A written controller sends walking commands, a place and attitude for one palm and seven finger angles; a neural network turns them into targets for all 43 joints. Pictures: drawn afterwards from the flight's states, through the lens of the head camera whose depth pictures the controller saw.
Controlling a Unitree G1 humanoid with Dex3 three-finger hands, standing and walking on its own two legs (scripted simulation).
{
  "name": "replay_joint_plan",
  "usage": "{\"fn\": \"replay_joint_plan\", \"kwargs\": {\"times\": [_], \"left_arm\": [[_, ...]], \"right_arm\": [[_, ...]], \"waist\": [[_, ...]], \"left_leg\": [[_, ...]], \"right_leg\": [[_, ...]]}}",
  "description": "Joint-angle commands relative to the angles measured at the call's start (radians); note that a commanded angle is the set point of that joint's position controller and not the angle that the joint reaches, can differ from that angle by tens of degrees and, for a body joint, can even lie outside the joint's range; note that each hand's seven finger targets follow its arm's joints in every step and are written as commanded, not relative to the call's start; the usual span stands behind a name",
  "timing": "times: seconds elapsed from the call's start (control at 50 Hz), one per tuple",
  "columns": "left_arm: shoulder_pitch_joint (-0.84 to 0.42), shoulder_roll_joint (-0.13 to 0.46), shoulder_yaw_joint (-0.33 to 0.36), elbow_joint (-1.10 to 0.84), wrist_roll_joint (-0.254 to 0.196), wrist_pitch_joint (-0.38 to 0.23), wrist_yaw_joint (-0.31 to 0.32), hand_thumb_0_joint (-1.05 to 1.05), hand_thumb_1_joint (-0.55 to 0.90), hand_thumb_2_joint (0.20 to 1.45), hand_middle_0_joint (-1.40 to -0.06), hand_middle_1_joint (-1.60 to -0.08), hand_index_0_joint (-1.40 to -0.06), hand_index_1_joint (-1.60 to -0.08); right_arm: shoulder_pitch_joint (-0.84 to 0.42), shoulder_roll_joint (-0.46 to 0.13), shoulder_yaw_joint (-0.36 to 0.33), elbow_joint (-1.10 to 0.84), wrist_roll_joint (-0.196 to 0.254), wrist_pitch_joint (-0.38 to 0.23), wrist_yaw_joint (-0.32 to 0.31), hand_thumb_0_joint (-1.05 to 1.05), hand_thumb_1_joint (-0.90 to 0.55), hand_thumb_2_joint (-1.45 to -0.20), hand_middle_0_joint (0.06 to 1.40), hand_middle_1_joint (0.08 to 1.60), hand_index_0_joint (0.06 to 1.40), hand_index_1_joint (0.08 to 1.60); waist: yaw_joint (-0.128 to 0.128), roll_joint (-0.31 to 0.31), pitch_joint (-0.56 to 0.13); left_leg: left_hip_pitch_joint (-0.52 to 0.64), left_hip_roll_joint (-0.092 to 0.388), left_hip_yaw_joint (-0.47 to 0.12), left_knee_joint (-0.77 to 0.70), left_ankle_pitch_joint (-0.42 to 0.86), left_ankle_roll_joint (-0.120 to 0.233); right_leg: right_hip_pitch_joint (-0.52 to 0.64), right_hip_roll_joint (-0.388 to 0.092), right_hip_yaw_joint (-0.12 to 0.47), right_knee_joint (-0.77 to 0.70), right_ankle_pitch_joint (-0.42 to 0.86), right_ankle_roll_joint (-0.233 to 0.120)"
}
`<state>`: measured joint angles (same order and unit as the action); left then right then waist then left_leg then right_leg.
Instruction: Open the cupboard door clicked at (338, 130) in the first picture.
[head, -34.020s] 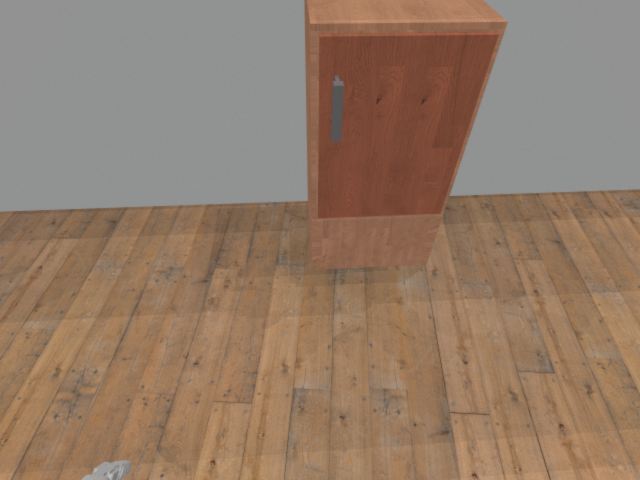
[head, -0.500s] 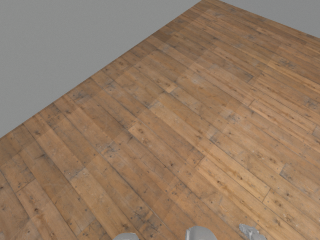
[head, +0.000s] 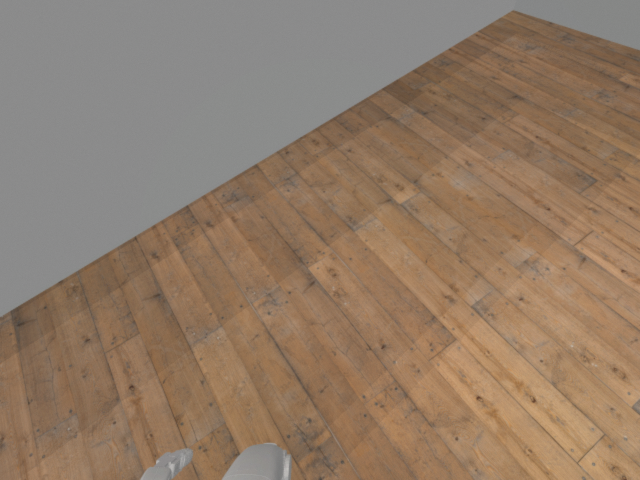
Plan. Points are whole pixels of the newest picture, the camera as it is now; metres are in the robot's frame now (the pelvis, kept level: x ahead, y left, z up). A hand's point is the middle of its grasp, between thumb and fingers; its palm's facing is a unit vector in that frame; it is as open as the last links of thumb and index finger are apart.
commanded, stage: turn to face it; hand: left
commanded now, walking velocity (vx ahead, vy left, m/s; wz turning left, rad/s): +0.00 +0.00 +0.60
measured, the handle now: out of the picture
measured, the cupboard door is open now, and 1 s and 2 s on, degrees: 39 39 39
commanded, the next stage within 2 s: none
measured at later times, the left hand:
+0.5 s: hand out of the picture -0.03 +0.26 -0.18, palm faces +0.36 -0.90 -0.24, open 7.4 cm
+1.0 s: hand out of the picture +0.01 +0.18 -0.14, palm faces +0.54 -0.80 -0.27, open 7.4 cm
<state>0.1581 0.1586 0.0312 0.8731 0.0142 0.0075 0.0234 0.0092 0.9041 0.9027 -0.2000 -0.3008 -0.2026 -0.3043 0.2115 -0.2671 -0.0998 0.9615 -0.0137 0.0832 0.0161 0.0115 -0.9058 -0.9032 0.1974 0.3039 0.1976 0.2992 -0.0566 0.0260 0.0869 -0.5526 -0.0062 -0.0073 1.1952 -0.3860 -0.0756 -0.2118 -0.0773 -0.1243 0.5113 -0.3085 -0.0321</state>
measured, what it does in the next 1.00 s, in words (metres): steps on the spot, turning left: left foot, then right foot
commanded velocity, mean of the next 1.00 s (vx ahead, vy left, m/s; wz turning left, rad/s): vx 0.00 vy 0.00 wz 0.60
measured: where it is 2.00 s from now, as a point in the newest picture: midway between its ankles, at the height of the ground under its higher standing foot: outside the picture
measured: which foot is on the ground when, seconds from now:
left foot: up 0.00-0.30, down 0.32-0.82, up 0.84-1.00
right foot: down 0.00-0.32, up 0.34-0.80, down 0.82-1.00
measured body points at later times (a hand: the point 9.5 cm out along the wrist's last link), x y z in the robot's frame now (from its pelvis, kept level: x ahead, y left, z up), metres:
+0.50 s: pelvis -0.02 +0.03 -0.01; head +0.03 +0.07 +0.44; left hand -0.05 +0.30 -0.16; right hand +0.18 -0.17 -0.13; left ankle -0.04 +0.12 -0.74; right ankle +0.00 -0.13 -0.66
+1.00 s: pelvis +0.01 -0.04 +0.00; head +0.07 -0.04 +0.45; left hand -0.02 +0.22 -0.12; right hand +0.19 -0.24 -0.17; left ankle -0.09 +0.07 -0.64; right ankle +0.04 -0.12 -0.74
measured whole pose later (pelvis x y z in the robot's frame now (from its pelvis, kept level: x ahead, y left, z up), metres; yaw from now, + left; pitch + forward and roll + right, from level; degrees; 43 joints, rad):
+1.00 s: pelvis +0.01 -0.04 +0.00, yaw +35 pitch +1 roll +3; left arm 0.14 0.16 0.03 0.87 0.01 0.01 0.02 0.01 0.90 0.90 -0.20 -0.30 -0.20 -0.30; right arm 0.21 -0.26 -0.10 0.97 -0.01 0.08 0.01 0.01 -0.91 -0.90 0.20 0.30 0.20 0.30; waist -0.06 0.03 0.09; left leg -0.53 -0.02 -0.02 1.18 -0.40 -0.07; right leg -0.20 -0.07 -0.12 0.50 -0.31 -0.03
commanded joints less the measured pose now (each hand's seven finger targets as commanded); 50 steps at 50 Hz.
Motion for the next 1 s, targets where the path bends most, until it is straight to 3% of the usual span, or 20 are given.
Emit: {"fn": "replay_joint_plan", "kwargs": {"times": [0.0, 0.16, 0.22, 0.26, 0.28, 0.3, 0.32, 0.34, 0.38, 0.46, 0.64, 0.72, 0.76, 0.78, 0.8, 0.82, 0.84, 0.86, 0.9, 0.98], "left_arm": [[0.071, 0.188, 0.052, -0.060, -0.001, -0.027, 0.016, 0.000, 0.900, 0.900, -0.200, -0.300, -0.200, -0.300], [0.140, 0.217, 0.068, -0.023, 0.015, -0.022, 0.014, 0.000, 0.900, 0.900, -0.200, -0.300, -0.200, -0.300], [0.122, 0.247, 0.081, -0.023, 0.016, -0.020, 0.007, 0.000, 0.900, 0.900, -0.200, -0.300, -0.200, -0.300], [0.098, 0.250, 0.083, -0.020, 0.008, -0.017, 0.000, 0.000, 0.900, 0.900, -0.200, -0.300, -0.200, -0.300], [0.084, 0.229, 0.079, -0.037, 0.001, -0.011, -0.005, 0.000, 0.900, 0.900, -0.200, -0.300, -0.200, -0.300], [0.039, 0.158, 0.057, -0.085, -0.005, -0.005, -0.013, 0.000, 0.900, 0.900, -0.200, -0.300, -0.200, -0.300], [-0.026, 0.181, 0.053, -0.110, 0.006, 0.013, -0.003, 0.000, 0.900, 0.900, -0.200, -0.300, -0.200, -0.300], [-0.029, 0.189, 0.056, -0.110, 0.008, 0.017, -0.003, 0.000, 0.900, 0.900, -0.200, -0.300, -0.200, -0.300], [-0.017, 0.188, 0.066, -0.066, 0.009, 0.020, -0.010, 0.000, 0.900, 0.900, -0.200, -0.300, -0.200, -0.300], [0.041, 0.182, 0.066, -0.032, 0.009, 0.022, -0.019, 0.000, 0.900, 0.900, -0.200, -0.300, -0.200, -0.300], [-0.074, 0.162, 0.054, -0.086, -0.001, 0.017, -0.011, 0.000, 0.900, 0.900, -0.200, -0.300, -0.200, -0.300], [-0.048, 0.154, 0.052, -0.087, -0.009, 0.011, -0.008, 0.000, 0.900, 0.900, -0.200, -0.300, -0.200, -0.300], [0.031, 0.170, 0.058, -0.069, -0.011, -0.002, -0.003, 0.000, 0.900, 0.900, -0.200, -0.300, -0.200, -0.300], [0.083, 0.205, 0.068, -0.058, -0.008, -0.012, 0.003, 0.000, 0.900, 0.900, -0.200, -0.300, -0.200, -0.300], [0.101, 0.295, 0.085, -0.052, 0.006, -0.019, 0.014, 0.000, 0.900, 0.900, -0.200, -0.300, -0.200, -0.300], [0.097, 0.316, 0.080, -0.058, 0.009, -0.014, 0.017, 0.000, 0.900, 0.900, -0.200, -0.300, -0.200, -0.300], [0.050, 0.273, 0.064, -0.068, 0.003, -0.013, 0.017, 0.000, 0.900, 0.900, -0.200, -0.300, -0.200, -0.300], [-0.008, 0.214, 0.058, -0.077, -0.001, -0.015, 0.024, 0.000, 0.900, 0.900, -0.200, -0.300, -0.200, -0.300], [-0.044, 0.173, 0.040, -0.088, -0.007, -0.016, 0.015, 0.000, 0.900, 0.900, -0.200, -0.300, -0.200, -0.300], [0.045, 0.176, 0.049, -0.069, -0.003, -0.026, 0.016, 0.000, 0.900, 0.900, -0.200, -0.300, -0.200, -0.300]], "right_arm": [[-0.058, -0.029, 0.001, -0.076, -0.002, -0.014, 0.008, 0.000, -0.900, -0.900, 0.200, 0.300, 0.200, 0.300], [-0.157, -0.008, 0.019, -0.113, 0.003, -0.027, 0.010, 0.000, -0.900, -0.900, 0.200, 0.300, 0.200, 0.300], [-0.132, -0.017, 0.018, -0.121, 0.006, -0.037, 0.009, 0.000, -0.900, -0.900, 0.200, 0.300, 0.200, 0.300], [-0.061, -0.047, 0.009, -0.112, 0.000, -0.044, 0.009, 0.000, -0.900, -0.900, 0.200, 0.300, 0.200, 0.300], [0.022, -0.119, -0.009, -0.093, -0.006, -0.052, 0.005, 0.000, -0.900, -0.900, 0.200, 0.300, 0.200, 0.300], [0.090, -0.233, -0.039, -0.087, -0.012, -0.056, -0.003, 0.000, -0.900, -0.900, 0.200, 0.300, 0.200, 0.300], [0.129, -0.255, -0.037, -0.065, -0.006, -0.046, -0.012, 0.000, -0.900, -0.900, 0.200, 0.300, 0.200, 0.300], [0.086, -0.234, -0.027, -0.077, -0.009, -0.050, -0.018, 0.000, -0.900, -0.900, 0.200, 0.300, 0.200, 0.300], [-0.027, -0.175, -0.013, -0.116, -0.010, -0.059, -0.032, 0.000, -0.900, -0.900, 0.200, 0.300, 0.200, 0.300], [-0.046, -0.155, 0.001, -0.119, -0.003, -0.076, -0.034, 0.000, -0.900, -0.900, 0.200, 0.300, 0.200, 0.300], [0.036, -0.156, -0.012, -0.086, -0.012, -0.070, -0.029, 0.000, -0.900, -0.900, 0.200, 0.300, 0.200, 0.300], [0.009, -0.158, -0.021, -0.095, -0.014, -0.060, -0.030, 0.000, -0.900, -0.900, 0.200, 0.300, 0.200, 0.300], [-0.026, -0.148, -0.025, -0.106, -0.005, -0.058, -0.029, 0.000, -0.900, -0.900, 0.200, 0.300, 0.200, 0.300], [-0.029, -0.114, -0.021, -0.113, 0.003, -0.059, -0.026, 0.000, -0.900, -0.900, 0.200, 0.300, 0.200, 0.300], [-0.007, -0.044, -0.012, -0.125, 0.014, -0.062, -0.022, 0.000, -0.900, -0.900, 0.200, 0.300, 0.200, 0.300], [-0.029, -0.072, -0.017, -0.135, 0.004, -0.057, -0.021, 0.000, -0.900, -0.900, 0.200, 0.300, 0.200, 0.300], [-0.014, -0.077, -0.016, -0.119, -0.005, -0.048, -0.015, 0.000, -0.900, -0.900, 0.200, 0.300, 0.200, 0.300], [0.003, -0.073, -0.023, -0.090, -0.006, -0.031, -0.014, 0.000, -0.900, -0.900, 0.200, 0.300, 0.200, 0.300], [0.007, -0.057, -0.014, -0.065, -0.006, -0.020, -0.001, 0.000, -0.900, -0.900, 0.200, 0.300, 0.200, 0.300], [-0.038, -0.033, -0.001, -0.065, -0.003, -0.015, 0.007, 0.000, -0.900, -0.900, 0.200, 0.300, 0.200, 0.300]], "waist": [[0.056, -0.189, -0.094], [0.097, -0.229, -0.098], [0.080, -0.226, -0.120], [0.031, -0.159, -0.148], [-0.020, 0.006, -0.197], [-0.061, 0.306, -0.200], [-0.069, 0.204, -0.201], [-0.043, 0.150, -0.177], [0.003, 0.170, -0.125], [0.052, 0.066, -0.128], [0.018, 0.124, -0.131], [0.032, 0.170, -0.149], [0.076, 0.129, -0.179], [0.102, 0.030, -0.212], [0.108, -0.258, -0.228], [0.110, -0.292, -0.187], [0.078, -0.210, -0.134], [0.046, -0.284, -0.116], [0.018, -0.236, -0.055], [0.048, -0.189, -0.095]], "left_leg": [[-0.058, 0.036, 0.024, -0.059, 0.005, -0.013], [0.054, 0.038, 0.087, -0.374, -0.080, 0.017], [0.164, 0.025, 0.115, -0.510, -0.044, 0.039], [0.356, 0.018, 0.111, -0.696, 0.109, 0.059], [0.532, 0.128, -0.033, -0.779, 0.283, 0.114], [0.639, 0.410, -0.420, -0.828, 0.660, 0.262], [0.595, 0.464, -0.419, -0.817, 0.753, 0.336], [0.534, 0.421, -0.351, -0.832, 0.609, 0.327], [0.427, 0.313, -0.291, -0.852, 0.514, 0.263], [0.427, 0.230, -0.209, -0.864, 0.531, 0.222], [0.422, 0.214, -0.322, -0.831, 0.539, 0.249], [0.343, 0.183, -0.377, -0.786, 0.561, 0.232], [0.264, 0.147, -0.366, -0.720, 0.523, 0.191], [0.145, 0.093, -0.328, -0.654, 0.353, 0.141], [-0.066, -0.046, -0.142, -0.444, -0.045, 0.058], [-0.069, -0.071, -0.059, -0.179, -0.265, 0.036], [-0.059, -0.031, -0.091, -0.034, -0.208, 0.041], [-0.063, -0.003, -0.097, 0.024, -0.151, 0.032], [-0.062, 0.019, -0.043, 0.076, -0.023, 0.008], [-0.059, 0.025, 0.005, -0.029, 0.007, -0.009]], "right_leg": [[0.167, -0.236, 0.075, -0.143, 0.575, -0.052], [0.209, -0.303, 0.049, -0.088, 0.634, -0.086], [0.164, -0.326, 0.019, -0.040, 0.590, -0.076], [0.052, -0.295, -0.046, 0.093, 0.496, -0.015], [-0.110, -0.229, -0.101, 0.275, 0.291, 0.045], [-0.404, -0.070, -0.088, 0.529, -0.339, 0.124], [-0.436, -0.055, 0.061, 0.632, -0.373, 0.108], [-0.426, -0.067, 0.095, 0.658, -0.310, 0.100], [-0.413, -0.056, 0.124, 0.688, -0.173, 0.113], [-0.374, -0.034, 0.129, 0.662, -0.042, 0.129], [-0.303, 0.019, 0.131, 0.417, -0.103, 0.133], [-0.134, 0.076, 0.112, 0.196, -0.112, 0.109], [0.042, 0.080, 0.108, -0.009, 0.044, 0.101], [0.220, 0.000, 0.171, -0.152, 0.140, 0.085], [0.376, -0.277, 0.421, -0.214, 0.234, -0.004], [0.220, -0.442, 0.509, -0.210, 0.372, -0.111], [0.129, -0.389, 0.399, -0.195, 0.377, -0.130], [0.092, -0.330, 0.342, -0.202, 0.377, -0.096], [0.068, -0.222, 0.166, -0.169, 0.489, -0.057], [0.176, -0.218, 0.093, -0.144, 0.598, -0.046]]}}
